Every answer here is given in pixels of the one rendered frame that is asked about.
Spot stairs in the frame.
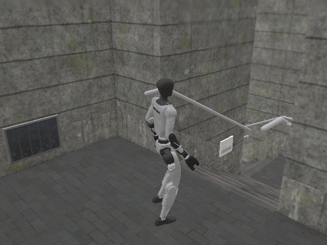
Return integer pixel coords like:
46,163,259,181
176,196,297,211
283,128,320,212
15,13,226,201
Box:
179,161,280,212
240,157,272,177

